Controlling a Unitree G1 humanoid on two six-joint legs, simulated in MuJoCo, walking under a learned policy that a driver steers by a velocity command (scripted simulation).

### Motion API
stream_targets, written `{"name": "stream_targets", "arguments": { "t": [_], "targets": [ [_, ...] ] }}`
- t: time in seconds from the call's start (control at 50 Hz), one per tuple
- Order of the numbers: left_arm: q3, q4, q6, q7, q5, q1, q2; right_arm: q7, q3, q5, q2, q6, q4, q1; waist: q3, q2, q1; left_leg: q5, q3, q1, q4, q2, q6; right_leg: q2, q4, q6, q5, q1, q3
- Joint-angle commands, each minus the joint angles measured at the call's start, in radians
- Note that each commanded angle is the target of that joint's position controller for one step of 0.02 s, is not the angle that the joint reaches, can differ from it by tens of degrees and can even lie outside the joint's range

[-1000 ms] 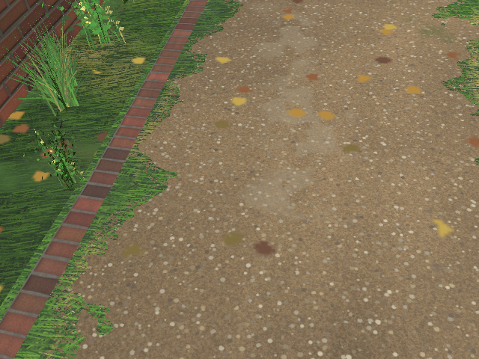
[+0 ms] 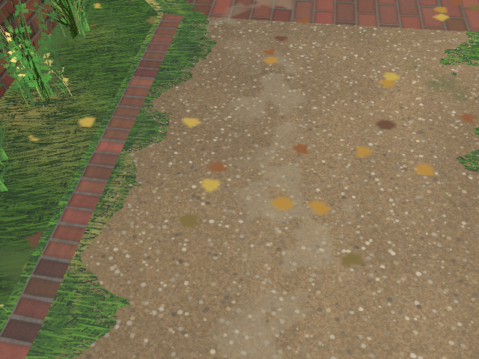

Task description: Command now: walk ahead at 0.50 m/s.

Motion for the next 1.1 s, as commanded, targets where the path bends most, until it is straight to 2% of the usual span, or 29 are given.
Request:
{"name": "stream_targets", "arguments": {
  "t": [0.02, 0.06, 0.14, 0.24, 0.3, 0.32, 0.34, 0.36, 0.38, 0.4, 0.42, 0.44, 0.46, 0.48, 0.52, 0.58, 0.68, 0.78, 0.84, 0.88, 0.9, 0.92, 0.94, 0.96, 0.98, 1.0, 1.02, 1.04, 1.1],
  "targets": [
    [0.028, -0.042, -0.021, 0.009, -0.002, -0.008, 0.138, -0.005, -0.014, -0.01, -0.048, 0.012, -0.042, 0.019, -0.037, -0.089, -0.029, 0.097, -0.038, -0.127, -0.084, 0.067, -0.021, -0.28, -0.236, -0.166, 0.163, 0.096, 0.258],
    [0.032, -0.026, -0.015, 0.02, -0.003, 0.025, 0.151, -0.004, -0.016, -0.018, -0.05, 0.012, -0.067, -0.052, -0.013, -0.08, -0.013, 0.201, -0.034, -0.182, -0.197, 0.067, -0.04, -0.273, -0.255, -0.162, 0.175, 0.113, 0.222],
    [0.031, 0.002, -0.006, 0.034, -0.011, 0.076, 0.159, 0.008, -0.006, -0.015, -0.027, 0.001, -0.103, -0.183, 0.018, -0.09, 0.024, 0.398, 0.009, -0.132, -0.439, 0.028, -0.046, -0.226, -0.27, -0.125, 0.158, 0.106, 0.127],
    [0.038, 0.055, 0.013, 0.039, -0.021, 0.156, 0.17, 0.03, 0.003, -0.004, -0.033, -0.009, -0.151, -0.308, 0.055, -0.088, 0.055, 0.377, 0.012, -0.151, -0.571, 0.002, -0.022, -0.283, -0.224, -0.119, 0.174, 0.249, 0.123],
    [0.046, 0.065, 0.029, 0.045, -0.027, 0.151, 0.183, 0.042, -0.008, -0.003, -0.067, -0.021, -0.162, -0.289, 0.034, -0.104, 0.017, 0.267, 0.011, -0.082, -0.615, -0.021, 0.01, -0.319, -0.139, -0.098, 0.306, 0.318, 0.155],
    [0.049, 0.06, 0.034, 0.046, -0.028, 0.13, 0.193, 0.041, -0.02, -0.004, -0.09, -0.025, -0.149, -0.226, -0.003, -0.12, -0.023, 0.233, 0.033, 0.021, -0.627, -0.049, 0.022, -0.309, -0.069, -0.088, 0.443, 0.313, 0.156],
    [0.043, 0.053, 0.039, 0.046, -0.026, 0.111, 0.182, 0.035, -0.042, -0.006, -0.127, -0.027, -0.106, -0.085, -0.085, -0.113, -0.094, 0.244, 0.057, 0.217, -0.648, -0.077, 0.044, -0.262, 0.081, -0.066, 0.551, 0.272, 0.13],
    [0.027, 0.031, 0.04, 0.047, -0.014, 0.107, 0.147, 0.024, -0.066, -0.019, -0.19, -0.028, -0.06, 0.107, -0.23, -0.068, -0.164, 0.259, -0.039, 0.53, -0.594, 0.024, 0.092, -0.202, 0.335, -0.033, 0.415, 0.1, 0.096],
    [-0.008, 0.017, 0.023, 0.038, -0.01, 0.231, 0.023, 0.017, -0.091, -0.03, -0.288, -0.019, -0.035, 0.223, -0.39, 0.17, -0.128, 0.106, -0.466, 0.933, -0.643, 0.29, 0.238, -0.033, 0.731, 0.049, -0.066, -0.313, 0.04],
    [0.0, 0.032, 0.003, 0.036, -0.029, 0.211, 0.068, 0.019, -0.064, -0.023, -0.2, -0.017, -0.037, 0.221, -0.437, 0.199, -0.146, -0.024, -0.676, 0.928, -0.786, 0.332, 0.258, -0.013, 0.89, 0.044, -0.451, -0.431, 0.184],
    [0.026, 0.008, -0.005, 0.036, -0.058, 0.124, 0.154, 0.016, -0.046, -0.016, -0.144, -0.02, -0.047, 0.137, -0.269, 0.14, -0.135, -0.076, -0.529, 0.793, -0.813, 0.3, 0.199, -0.071, 0.949, 0.029, -0.397, -0.514, 0.2],
    [0.029, -0.007, -0.005, 0.042, -0.061, 0.069, 0.158, 0.014, -0.035, -0.017, -0.106, -0.023, -0.064, 0.055, -0.172, 0.09, -0.106, -0.049, -0.399, 0.645, -0.842, 0.267, 0.161, -0.128, 0.925, 0.02, -0.302, -0.509, 0.171],
    [0.035, -0.01, 0.002, 0.049, -0.05, 0.045, 0.148, 0.017, -0.025, -0.021, -0.068, -0.027, -0.068, -0.01, -0.099, 0.058, -0.077, 0.008, -0.298, 0.509, -0.885, 0.229, 0.138, -0.161, 0.87, 0.022, -0.228, -0.469, 0.162],
    [0.041, -0.003, 0.016, 0.053, -0.044, 0.065, 0.129, 0.018, -0.018, -0.031, -0.045, -0.034, -0.067, -0.047, -0.066, 0.082, -0.041, 0.062, -0.21, 0.418, -0.921, 0.196, 0.118, -0.19, 0.827, 0.022, -0.173, -0.406, 0.171],
    [0.038, 0.001, 0.043, 0.05, -0.044, 0.095, 0.078, 0.018, -0.02, -0.038, -0.041, -0.039, -0.056, -0.065, -0.043, 0.082, -0.011, 0.14, -0.106, 0.334, -0.968, 0.174, 0.117, -0.206, 0.799, 0.026, -0.127, -0.348, 0.168],
    [0.044, -0.033, 0.062, 0.049, -0.037, 0.041, 0.073, 0.004, -0.031, -0.042, -0.076, -0.044, -0.039, -0.043, -0.005, 0.038, -0.005, 0.256, 0.004, 0.331, -0.996, 0.171, 0.13, -0.21, 0.72, 0.041, -0.011, -0.426, 0.178],
    [0.034, -0.087, 0.05, 0.021, -0.027, -0.097, 0.054, -0.018, -0.036, -0.038, -0.109, -0.033, -0.034, -0.003, 0.027, 0.005, -0.042, 0.348, 0.148, 0.391, -1.01, 0.148, 0.109, -0.186, 0.445, 0.049, 0.204, -0.44, 0.111],
    [0.017, -0.171, 0.05, -0.013, -0.027, -0.25, 0.039, -0.024, -0.047, -0.019, -0.137, 0.001, -0.011, 0.097, 0.074, -0.015, -0.094, 0.47, 0.21, 0.584, -0.948, 0.2, 0.102, -0.161, 0.298, 0.019, 0.148, -0.505, 0.036],
    [0.032, -0.204, 0.055, -0.03, -0.03, -0.231, 0.073, -0.029, -0.059, -0.008, -0.171, 0.025, -0.025, 0.077, 0.025, 0.031, -0.047, 0.858, 0.252, 0.648, -0.805, 0.214, 0.076, -0.092, 0.275, -0.026, 0.011, -0.395, -0.038],
    [0.066, -0.181, 0.06, -0.03, -0.036, -0.068, 0.138, -0.035, -0.066, -0.004, -0.196, 0.041, -0.04, 0.05, -0.076, 0.062, 0.055, 1.091, 0.27, 0.626, -0.55, 0.199, 0.051, -0.014, 0.263, -0.076, -0.061, -0.168, -0.077],
    [0.101, -0.139, 0.062, -0.015, -0.037, 0.098, 0.198, -0.035, -0.061, -0.001, -0.19, 0.042, -0.05, 0.031, -0.159, 0.03, 0.145, 0.985, 0.287, 0.505, -0.318, 0.156, 0.014, 0.015, 0.176, -0.118, 0.009, 0.091, -0.048],
    [0.119, -0.115, 0.069, 0.011, -0.028, 0.179, 0.284, -0.028, -0.033, -0.039, -0.098, 0.028, -0.07, 0.074, -0.237, -0.181, 0.122, 0.327, 0.275, 0.203, 0.01, 0.077, -0.03, -0.196, 0.177, -0.178, 0.153, 0.385, 0.265],
    [0.109, -0.155, 0.055, 0.009, -0.011, 0.116, 0.316, -0.008, 0.0, -0.028, -0.014, -0.009, -0.1, 0.153, -0.39, -0.305, 0.028, -0.324, 0.093, -0.123, 0.315, -0.132, -0.076, -0.445, 0.012, -0.395, 0.179, 0.621, 0.833],
    [0.076, -0.149, 0.048, 0.004, -0.002, 0.128, 0.209, 0.005, -0.026, 0.021, -0.12, -0.036, -0.079, 0.058, -0.381, -0.111, 0.094, -0.282, -0.044, -0.172, 0.345, -0.07, -0.058, -0.437, -0.027, -0.335, 0.357, 0.582, 0.71],
    [0.064, -0.147, 0.038, 0.003, 0.001, 0.073, 0.174, 0.007, -0.028, 0.044, -0.12, -0.04, -0.09, 0.014, -0.257, -0.099, 0.074, -0.223, -0.031, -0.187, 0.3, -0.026, -0.042, -0.409, 0.005, -0.292, 0.532, 0.453, 0.508],
    [0.054, -0.149, 0.03, 0.002, -0.008, 0.004, 0.144, -0.002, -0.027, 0.029, -0.104, -0.034, -0.071, 0.008, -0.176, -0.017, 0.033, -0.171, -0.027, -0.148, 0.212, 0.025, -0.042, -0.355, 0.001, -0.239, 0.583, 0.304, 0.369],
    [0.046, -0.151, 0.025, 0.006, -0.005, -0.047, 0.114, -0.008, -0.036, 0.013, -0.109, -0.019, -0.056, 0.008, -0.133, -0.026, 0.006, -0.141, -0.03, -0.099, 0.144, 0.047, -0.044, -0.325, -0.028, -0.211, 0.573, 0.199, 0.286],
    [0.041, -0.149, 0.021, 0.008, 0.008, -0.067, 0.104, -0.009, -0.037, 0.01, -0.102, 0.002, -0.039, 0.037, -0.12, -0.052, -0.021, -0.108, -0.037, -0.016, 0.117, 0.056, -0.046, -0.304, -0.062, -0.191, 0.587, 0.11, 0.232],
    [0.039, -0.122, 0.002, 0.019, 0.024, -0.101, 0.112, -0.019, -0.035, 0.002, -0.06, 0.04, -0.018, 0.081, -0.104, -0.068, -0.066, -0.007, -0.04, 0.04, -0.003, 0.028, -0.069, -0.274, -0.106, -0.179, 0.693, 0.021, 0.102]
  ]
}}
